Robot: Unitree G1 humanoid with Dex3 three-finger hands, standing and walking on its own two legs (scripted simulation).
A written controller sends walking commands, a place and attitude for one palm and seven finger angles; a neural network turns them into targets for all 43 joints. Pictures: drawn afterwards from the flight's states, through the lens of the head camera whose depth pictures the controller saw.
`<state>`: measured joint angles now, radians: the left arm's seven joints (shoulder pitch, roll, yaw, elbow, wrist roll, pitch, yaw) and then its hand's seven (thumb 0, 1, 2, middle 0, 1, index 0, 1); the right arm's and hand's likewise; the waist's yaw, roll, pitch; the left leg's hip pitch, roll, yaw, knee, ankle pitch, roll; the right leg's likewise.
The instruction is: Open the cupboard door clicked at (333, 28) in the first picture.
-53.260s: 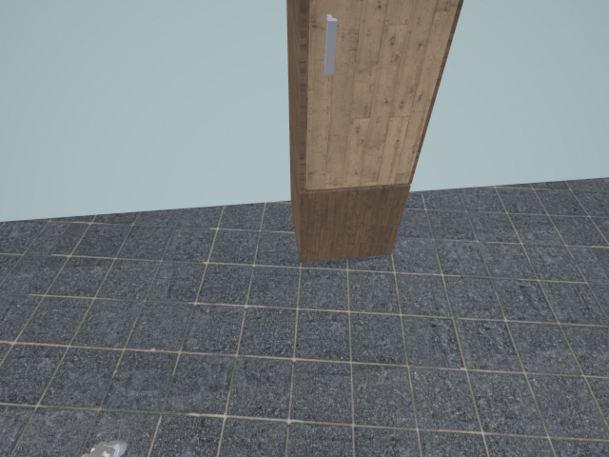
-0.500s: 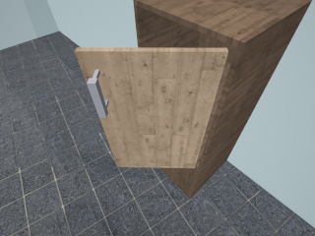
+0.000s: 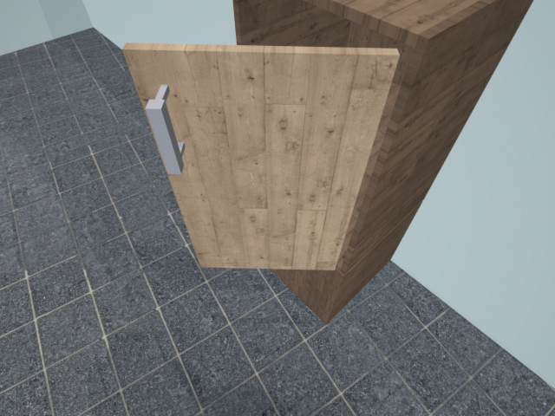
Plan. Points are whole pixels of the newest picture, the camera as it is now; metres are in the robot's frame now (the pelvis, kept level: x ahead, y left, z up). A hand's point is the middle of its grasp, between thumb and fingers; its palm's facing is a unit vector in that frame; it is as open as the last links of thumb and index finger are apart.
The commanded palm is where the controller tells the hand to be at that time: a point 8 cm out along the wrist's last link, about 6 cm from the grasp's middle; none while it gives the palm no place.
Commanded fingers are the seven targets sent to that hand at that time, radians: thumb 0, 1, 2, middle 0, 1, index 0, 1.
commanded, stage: shuffle to correct the standing spot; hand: left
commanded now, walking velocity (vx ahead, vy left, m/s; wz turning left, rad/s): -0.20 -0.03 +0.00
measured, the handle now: (169, 130) +0.48 +0.19 +0.15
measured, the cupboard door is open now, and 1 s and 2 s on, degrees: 46 46 46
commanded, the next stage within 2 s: come to a stop and stand still in 0.04 s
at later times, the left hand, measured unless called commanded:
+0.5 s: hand out of the picture -0.06 +0.15 -0.17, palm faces -0.01 -0.99 -0.16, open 7.4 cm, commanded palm none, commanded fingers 0.00 0.90 0.90 -0.20 -0.30 -0.20 -0.30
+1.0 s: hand out of the picture +0.00 +0.22 -0.17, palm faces +0.01 -0.96 -0.27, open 7.4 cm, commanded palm none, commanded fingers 0.00 0.90 0.90 -0.20 -0.30 -0.20 -0.30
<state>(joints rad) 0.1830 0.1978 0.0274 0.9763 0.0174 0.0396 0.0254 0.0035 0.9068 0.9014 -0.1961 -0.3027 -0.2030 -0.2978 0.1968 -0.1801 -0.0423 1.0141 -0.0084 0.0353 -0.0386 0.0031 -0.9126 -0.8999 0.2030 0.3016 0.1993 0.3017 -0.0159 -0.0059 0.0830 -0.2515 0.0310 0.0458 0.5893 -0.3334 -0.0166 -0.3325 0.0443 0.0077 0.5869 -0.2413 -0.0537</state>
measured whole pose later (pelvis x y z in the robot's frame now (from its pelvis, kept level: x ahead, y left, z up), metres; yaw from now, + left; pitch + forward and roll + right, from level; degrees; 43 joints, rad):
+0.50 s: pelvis -0.05 -0.01 +0.00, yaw -2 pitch +0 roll +1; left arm 0.36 0.13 -0.01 1.05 0.02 0.00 0.01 0.00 0.91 0.90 -0.19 -0.30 -0.20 -0.30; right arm 0.26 -0.18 -0.03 1.04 -0.02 0.00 -0.01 0.01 -0.92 -0.90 0.20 0.30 0.20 0.30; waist 0.01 0.00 0.00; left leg -0.29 0.03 0.04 0.55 -0.26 -0.01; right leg -0.13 0.01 0.02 0.50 -0.38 -0.02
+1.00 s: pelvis -0.05 +0.02 +0.00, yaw -2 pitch -1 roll +0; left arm 0.30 0.23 0.02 0.96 0.02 -0.01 0.05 0.00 0.91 0.90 -0.20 -0.30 -0.20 -0.30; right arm 0.21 -0.19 -0.02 0.99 -0.01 -0.01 -0.03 0.01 -0.92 -0.90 0.20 0.30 0.20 0.30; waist 0.01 -0.01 0.00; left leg -0.27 -0.01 0.05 0.61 -0.31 0.04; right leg -0.11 -0.02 0.02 0.55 -0.42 0.02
